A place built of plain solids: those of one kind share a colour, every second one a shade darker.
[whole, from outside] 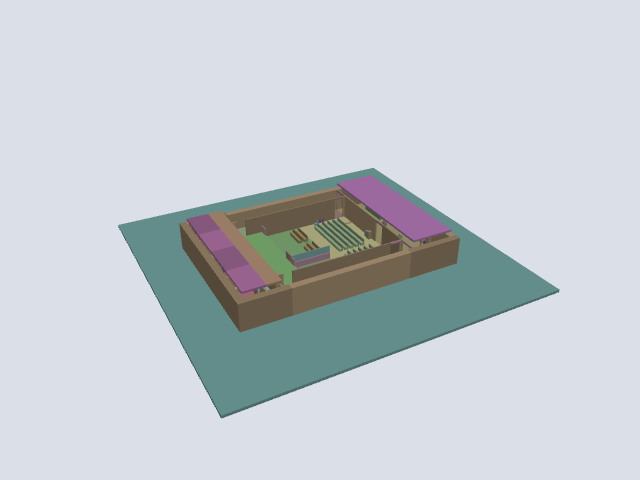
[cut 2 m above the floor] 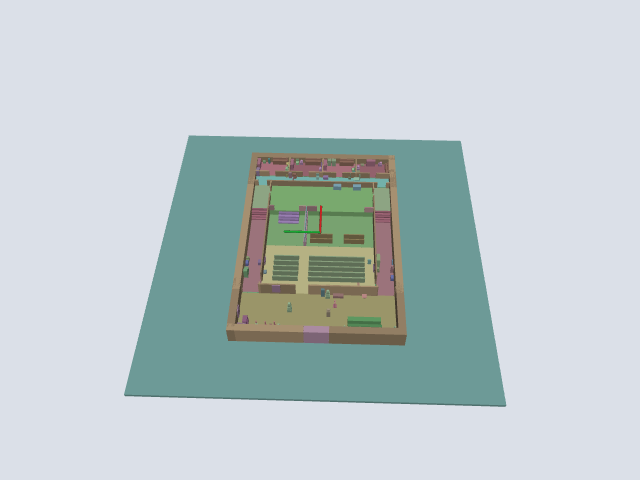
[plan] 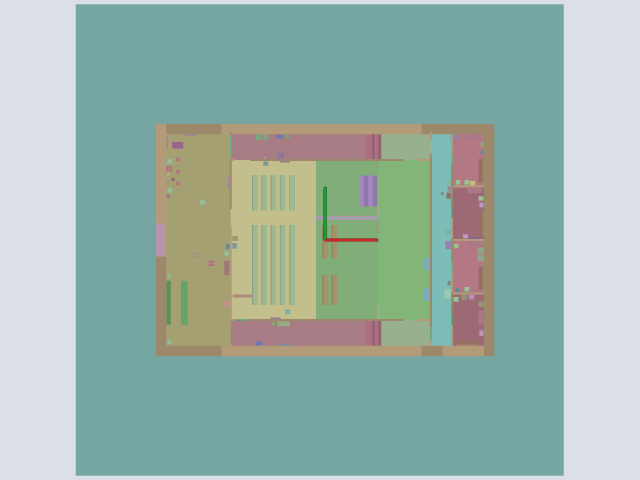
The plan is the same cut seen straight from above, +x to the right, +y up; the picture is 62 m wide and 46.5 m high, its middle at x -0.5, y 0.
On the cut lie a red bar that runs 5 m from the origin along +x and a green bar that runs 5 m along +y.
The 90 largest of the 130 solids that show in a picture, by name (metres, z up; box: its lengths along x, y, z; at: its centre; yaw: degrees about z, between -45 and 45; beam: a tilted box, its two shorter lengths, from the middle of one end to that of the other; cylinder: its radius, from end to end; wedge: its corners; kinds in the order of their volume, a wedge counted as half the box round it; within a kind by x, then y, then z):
{
 "ground_under_all_1": {"box": [47.28, 45.69, 0.4], "at": [-0.53, 0.0, -0.75]},
 "wall_1": {"box": [1.0, 9.65, 4.15], "at": [-15.89, -6.43, 1.48]},
 "wall_2": {"box": [1.0, 9.65, 4.15], "at": [-15.89, 6.43, 1.48]},
 "wall_3": {"box": [8.15, 1.0, 4.15], "at": [-12.31, -10.75, 1.48]},
 "wall_4": {"box": [8.15, 1.0, 4.15], "at": [-12.31, 10.75, 1.48]},
 "wall_5": {"box": [0.2, 9.15, 4.15], "at": [-9.14, -3.28, 1.48]},
 "wall_6": {"box": [0.2, 4.85, 4.15], "at": [-9.14, 5.43, 1.48]},
 "wall_7": {"box": [14.88, 0.2, 4.15], "at": [0.17, -7.75, 1.48]},
 "wall_8": {"box": [14.88, 0.2, 4.15], "at": [0.17, 7.75, 1.48]},
 "wall_9": {"box": [21.18, 1.0, 4.15], "at": [0.55, -10.75, 1.48]},
 "wall_10": {"box": [21.18, 1.0, 4.15], "at": [0.55, 10.75, 1.48]},
 "wall_11": {"box": [1.43, 0.2, 4.15], "at": [9.63, 7.75, 1.48]},
 "wall_12": {"box": [0.2, 16.8, 4.15], "at": [10.24, 0.0, 1.48]},
 "wall_13": {"box": [0.2, 15.7, 4.15], "at": [10.24, 0.0, 1.48]},
 "wall_14": {"box": [3.85, 1.0, 4.15], "at": [11.27, -10.75, 1.48]},
 "wall_15": {"box": [3.85, 1.0, 4.15], "at": [11.27, 10.75, 1.48]},
 "wall_16": {"box": [0.2, 2.21, 4.15], "at": [12.29, -9.34, 1.48]},
 "wall_17": {"box": [0.2, 2.21, 4.15], "at": [12.29, -9.34, 1.48]},
 "wall_18": {"box": [0.2, 2.21, 4.15], "at": [12.29, -6.18, 1.48]},
 "wall_19": {"box": [0.2, 4.22, 4.15], "at": [12.29, -5.17, 1.48]},
 "wall_20": {"box": [0.2, 2.21, 4.15], "at": [12.29, -4.17, 1.48]},
 "wall_21": {"box": [0.2, 2.21, 4.15], "at": [12.29, -1.01, 1.48]},
 "wall_22": {"box": [0.2, 2.21, 4.15], "at": [12.29, 1.01, 1.48]},
 "wall_23": {"box": [0.2, 4.22, 4.15], "at": [12.29, 5.17, 1.48]},
 "wall_24": {"box": [0.2, 2.21, 4.15], "at": [12.29, 6.18, 1.48]},
 "wall_25": {"box": [0.2, 2.21, 4.15], "at": [12.29, 9.34, 1.48]},
 "wall_26": {"box": [5.0, 1.0, 4.15], "at": [13.89, -10.75, 1.48]},
 "wall_27": {"box": [3.4, 0.2, 4.15], "at": [13.89, -5.17, 1.48]},
 "wall_28": {"box": [3.4, 0.2, 4.15], "at": [13.89, 0.0, 1.48]},
 "wall_29": {"box": [3.4, 0.2, 4.15], "at": [13.89, 5.17, 1.48]},
 "wall_30": {"box": [5.0, 1.0, 4.15], "at": [13.89, 10.75, 1.48]},
 "wall_31": {"box": [1.0, 6.98, 4.15], "at": [15.89, -7.76, 1.48]},
 "wall_32": {"box": [1.0, 6.98, 4.15], "at": [15.89, -2.59, 1.48]},
 "wall_33": {"box": [1.0, 6.98, 4.15], "at": [15.89, 2.59, 1.48]},
 "wall_34": {"box": [1.0, 6.98, 4.15], "at": [15.89, 7.76, 1.48]},
 "floor_stage_1": {"box": [5.2, 15.5, 1.54], "at": [7.64, 0.0, 0.17]},
 "floor_dressing_1": {"box": [3.2, 5.18, 1.54], "at": [13.89, -7.76, 0.17]},
 "floor_dressing_2": {"box": [3.2, 5.18, 1.54], "at": [13.89, -2.59, 0.17]},
 "floor_dressing_3": {"box": [3.2, 5.18, 1.54], "at": [13.89, 2.59, 0.17]},
 "floor_dressing_4": {"box": [3.2, 5.18, 1.54], "at": [13.89, 7.76, 0.17]},
 "floor_foyer_1": {"box": [6.35, 20.7, 0.6], "at": [-12.31, 0.0, -0.3]},
 "floor_parterre_1": {"box": [8.26, 15.5, 0.6], "at": [-5.01, 0.0, -0.3]},
 "floor_back_corridor_1": {"box": [2.05, 20.7, 1.54], "at": [11.27, 0.0, 0.17]},
 "floor_lift_1": {"box": [5.92, 9.7, 0.6], "at": [2.08, -2.9, -0.3]},
 "floor_lift_2": {"box": [5.92, 5.4, 0.6], "at": [2.08, 5.05, -0.3]},
 "floor_promenade_1": {"box": [13.08, 2.6, 0.6], "at": [-2.6, -9.05, -0.3]},
 "floor_promenade_2": {"box": [13.08, 2.6, 0.6], "at": [-2.6, 9.05, -0.3]},
 "ceil_foyer_1": {"box": [6.35, 20.7, 0.3], "at": [-12.31, 0.0, 4.55]},
 "floor_walk_1": {"box": [4.8, 2.6, 1.54], "at": [7.84, -9.05, 0.17]},
 "floor_walk_2": {"box": [4.8, 2.6, 1.54], "at": [7.84, 9.05, 0.17]},
 "ceil_dressing_1": {"box": [3.2, 5.18, 0.3], "at": [13.89, -7.76, 4.34]},
 "ceil_dressing_2": {"box": [3.2, 5.18, 0.3], "at": [13.89, -2.59, 4.34]},
 "ceil_dressing_3": {"box": [3.2, 5.18, 0.3], "at": [13.89, 2.59, 4.34]},
 "ceil_dressing_4": {"box": [3.2, 5.18, 0.3], "at": [13.89, 7.76, 4.34]},
 "ceil_back_corridor_1": {"box": [2.05, 20.7, 0.3], "at": [11.27, 0.0, 4.34]},
 "door_leaf_1": {"box": [0.97, 3.2, 3.87], "at": [-15.9, 0.0, 1.33]},
 "seats_parterre_1": {"box": [0.12, 7.75, 0.93], "at": [-7.03, -2.42, 0.46]},
 "seats_parterre_2": {"box": [0.44, 7.75, 0.45], "at": [-6.75, -2.42, 0.22]},
 "seats_parterre_3": {"box": [0.12, 7.75, 0.93], "at": [-6.13, -2.42, 0.46]},
 "seats_parterre_4": {"box": [0.44, 7.75, 0.45], "at": [-5.85, -2.42, 0.22]},
 "seats_parterre_5": {"box": [0.12, 7.75, 0.93], "at": [-5.23, -2.42, 0.46]},
 "seats_parterre_6": {"box": [0.44, 7.75, 0.45], "at": [-4.95, -2.42, 0.22]},
 "seats_parterre_7": {"box": [0.12, 7.75, 0.93], "at": [-4.33, -2.42, 0.46]},
 "seats_parterre_8": {"box": [0.44, 7.75, 0.45], "at": [-4.05, -2.42, 0.22]},
 "seats_parterre_9": {"box": [0.12, 7.75, 0.93], "at": [-3.43, -2.42, 0.46]},
 "seats_parterre_10": {"box": [0.44, 7.75, 0.45], "at": [-3.15, -2.42, 0.22]},
 "bar_foyer_1": {"box": [0.4, 4.25, 2.1], "at": [-15.16, -6.08, 1.05]},
 "bar_foyer_2": {"box": [0.65, 4.25, 1.1], "at": [-13.63, -6.08, 0.55]},
 "tread_walk_1": {"box": [0.3, 2.4, 0.98], "at": [4.39, 9.05, -0.11]},
 "tread_walk_2": {"box": [0.3, 2.4, 1.16], "at": [4.69, -9.05, -0.02]},
 "tread_walk_3": {"box": [0.3, 2.4, 1.16], "at": [4.69, 9.05, -0.02]},
 "tread_walk_4": {"box": [0.3, 2.4, 1.35], "at": [4.99, -9.05, 0.08]},
 "tread_walk_5": {"box": [0.3, 2.4, 1.35], "at": [4.99, 9.05, 0.08]},
 "tread_walk_6": {"box": [0.3, 2.4, 1.54], "at": [5.29, -9.05, 0.17]},
 "tread_walk_7": {"box": [0.3, 2.4, 1.54], "at": [5.29, 9.05, 0.17]},
 "tread_1": {"box": [0.43, 3.0, 0.79], "at": [3.54, 4.75, -0.21]},
 "tread_2": {"box": [0.43, 3.0, 0.98], "at": [3.96, 4.75, -0.11]},
 "tread_3": {"box": [0.43, 3.0, 1.16], "at": [4.39, 4.75, -0.02]},
 "tread_4": {"box": [0.43, 3.0, 1.35], "at": [4.83, 4.75, 0.08]},
 "costume_rail_dressing_1": {"box": [1.4, 0.5, 1.66], "at": [14.44, -0.38, 1.76]},
 "costume_rail_dressing_2": {"box": [1.4, 0.5, 1.66], "at": [14.44, 4.79, 1.76]},
 "costume_rail_dressing_3": {"box": [1.4, 0.5, 1.66], "at": [14.44, 9.97, 1.76]},
 "costume_rail_dressing_4": {"box": [0.5, 1.4, 1.66], "at": [15.11, -7.5, 1.76]},
 "floor_tongue_1": {"box": [5.92, 0.4, 1.54], "at": [2.08, 2.15, 0.17]},
 "dressing_table_dressing_1": {"box": [2.2, 0.5, 0.77], "at": [13.74, -9.97, 1.32]},
 "dressing_table_dressing_2": {"box": [0.5, 2.2, 0.77], "at": [15.11, -3.73, 1.32]},
 "dressing_table_dressing_3": {"box": [0.5, 2.45, 0.77], "at": [15.11, 1.57, 1.32]},
 "dressing_table_dressing_4": {"box": [0.5, 2.35, 0.77], "at": [15.11, 6.7, 1.32]},
 "rail_tongue_1": {"box": [5.92, 0.12, 2.59], "at": [2.08, 2.15, 0.69]},
 "lockers_promenade_1": {"box": [1.2, 0.48, 1.8], "at": [-4.01, -8.12, 0.9]}
}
